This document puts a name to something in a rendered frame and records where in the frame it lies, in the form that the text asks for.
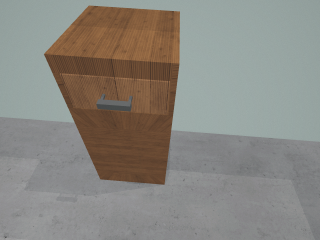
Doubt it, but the cabinet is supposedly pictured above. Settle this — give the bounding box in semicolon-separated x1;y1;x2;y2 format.
44;5;180;185

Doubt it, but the drawer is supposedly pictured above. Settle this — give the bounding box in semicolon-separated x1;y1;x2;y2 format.
60;73;170;115

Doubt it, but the handle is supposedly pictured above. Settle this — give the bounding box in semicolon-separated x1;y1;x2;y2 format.
96;94;133;112

